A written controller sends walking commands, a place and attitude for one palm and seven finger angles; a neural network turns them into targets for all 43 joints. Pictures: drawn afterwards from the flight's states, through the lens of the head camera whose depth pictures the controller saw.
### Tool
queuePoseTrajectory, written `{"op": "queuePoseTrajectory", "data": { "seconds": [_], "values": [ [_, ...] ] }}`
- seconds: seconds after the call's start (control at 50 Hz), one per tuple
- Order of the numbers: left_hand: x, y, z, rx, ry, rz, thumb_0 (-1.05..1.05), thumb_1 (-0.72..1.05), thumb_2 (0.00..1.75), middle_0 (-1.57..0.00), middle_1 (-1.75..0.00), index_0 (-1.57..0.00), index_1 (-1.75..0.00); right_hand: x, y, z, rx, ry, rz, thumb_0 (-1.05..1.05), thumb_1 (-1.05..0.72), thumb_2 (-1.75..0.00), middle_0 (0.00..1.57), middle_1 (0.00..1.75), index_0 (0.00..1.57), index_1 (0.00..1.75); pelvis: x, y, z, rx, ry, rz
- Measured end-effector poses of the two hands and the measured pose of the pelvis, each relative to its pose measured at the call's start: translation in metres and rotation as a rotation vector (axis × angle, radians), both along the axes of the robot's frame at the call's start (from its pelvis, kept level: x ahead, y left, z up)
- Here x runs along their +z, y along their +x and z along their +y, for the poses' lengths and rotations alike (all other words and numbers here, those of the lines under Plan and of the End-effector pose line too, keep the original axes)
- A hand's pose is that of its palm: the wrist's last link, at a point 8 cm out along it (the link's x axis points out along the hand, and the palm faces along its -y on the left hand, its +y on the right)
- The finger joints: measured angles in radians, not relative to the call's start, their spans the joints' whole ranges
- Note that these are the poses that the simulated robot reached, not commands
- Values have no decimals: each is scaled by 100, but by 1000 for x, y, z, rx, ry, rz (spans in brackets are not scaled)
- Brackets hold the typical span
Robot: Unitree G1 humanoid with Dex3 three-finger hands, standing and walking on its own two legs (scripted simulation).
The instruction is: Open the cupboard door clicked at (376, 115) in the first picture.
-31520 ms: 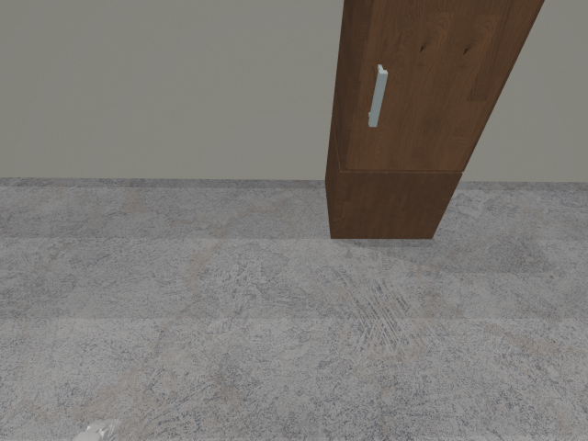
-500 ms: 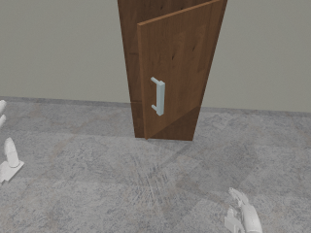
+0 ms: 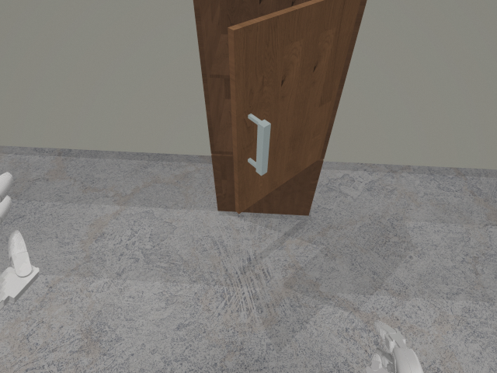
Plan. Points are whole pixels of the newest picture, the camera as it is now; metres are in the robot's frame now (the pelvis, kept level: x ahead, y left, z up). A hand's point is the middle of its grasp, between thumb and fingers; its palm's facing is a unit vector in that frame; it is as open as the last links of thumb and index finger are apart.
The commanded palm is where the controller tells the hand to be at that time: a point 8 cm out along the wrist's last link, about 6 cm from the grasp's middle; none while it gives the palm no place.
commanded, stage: let the arm hang, fingers relaxed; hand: left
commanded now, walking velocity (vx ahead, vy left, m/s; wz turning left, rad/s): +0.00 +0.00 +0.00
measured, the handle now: (257, 145) +0.66 +0.01 -0.05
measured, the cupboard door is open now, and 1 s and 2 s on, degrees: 44 44 44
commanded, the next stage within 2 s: look to check the result in 1.16 s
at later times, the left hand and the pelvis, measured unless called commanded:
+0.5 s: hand out of the picture +0.01 +0.16 -0.18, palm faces +0.05 -0.98 -0.21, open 7.0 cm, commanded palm none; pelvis -0.01 -0.03 -0.01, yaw +3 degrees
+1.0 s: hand out of the picture +0.01 +0.14 -0.17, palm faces +0.08 -0.97 -0.21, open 7.3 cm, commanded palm none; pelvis +0.00 -0.03 +0.00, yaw +2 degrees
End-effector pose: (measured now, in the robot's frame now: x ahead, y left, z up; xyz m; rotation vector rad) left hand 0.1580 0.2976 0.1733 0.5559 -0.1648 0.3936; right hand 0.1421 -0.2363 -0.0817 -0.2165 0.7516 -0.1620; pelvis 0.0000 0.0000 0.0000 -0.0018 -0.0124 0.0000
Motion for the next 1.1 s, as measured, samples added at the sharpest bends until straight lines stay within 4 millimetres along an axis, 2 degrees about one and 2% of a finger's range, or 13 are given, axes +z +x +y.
{"op": "queuePoseTrajectory", "data": {
  "seconds": [0.06,0.08,0.12,0.18,0.24,0.28,0.34,0.36,0.48,0.62,0.78,0.9,1.1],
  "values": [
    [-3,-2,-1,10,-11,8,2,89,90,-21,-30,-21,-30,1,4,0,8,-1,-7,2,-91,-90,20,30,20,30,0,0,-1,2,1,1],
    [-11,0,-1,-1,-4,31,1,89,90,-20,-30,-21,-30,-2,6,-1,30,8,-12,2,-91,-90,20,30,20,30,-1,-1,-1,13,0,8],
    [-53,9,3,-2,-53,197,1,89,90,-20,-30,-21,-30,-15,8,-5,80,21,30,2,-91,-90,20,30,20,30,-4,-5,0,25,5,15],
    [-144,5,-1,52,-196,570,0,90,90,-19,-30,-20,-30,-36,3,-14,85,34,106,1,-91,-90,20,30,20,30,-10,-11,0,21,19,19],
    [-225,-27,-29,74,-322,916,1,90,90,-19,-30,-20,-30,-49,-16,-22,53,43,180,1,-91,-90,20,30,20,30,-12,-14,-5,10,28,14],
    [-265,-56,-55,68,-405,1091,1,90,90,-19,-30,-20,-30,-54,-35,-28,30,39,248,1,-91,-90,20,30,20,30,-13,-15,-10,12,31,9],
    [-307,-100,-94,63,-535,1278,1,90,90,-19,-30,-20,-30,-56,-73,-34,1,20,383,1,-91,-90,20,30,20,30,-12,-16,-18,22,29,0],
    [-314,-109,-97,108,-576,1283,0,94,90,-20,-30,-20,-30,-57,-87,-35,-7,13,433,1,-91,-90,20,30,20,30,-12,-16,-21,29,26,-1],
    [-321,-146,-92,205,-611,1367,-2,99,90,-20,-30,-21,-30,-60,-154,-34,-36,24,670,1,-91,-90,19,30,20,30,-6,-14,-31,50,9,-2],
    [-310,-176,-85,297,-591,1452,0,93,90,-20,-30,-20,-30,-70,-185,-19,-64,97,753,1,-91,-90,19,30,20,30,-3,-10,-33,49,8,-2],
    [-309,-173,-91,313,-603,1453,1,91,90,-19,-30,-20,-30,-74,-188,-1,-68,146,759,1,-91,-90,19,30,20,30,-2,-4,-33,44,10,-4],
    [-313,-159,-105,276,-637,1431,1,91,90,-19,-30,-20,-30,-73,-179,7,-65,154,738,1,-91,-90,19,30,20,30,-1,0,-32,41,12,-7],
    [-316,-162,-110,282,-658,1456,1,92,90,-20,-30,-20,-30,-71,-160,7,-67,142,709,1,-91,-90,19,30,20,30,0,8,-31,37,11,-6]
  ]
}}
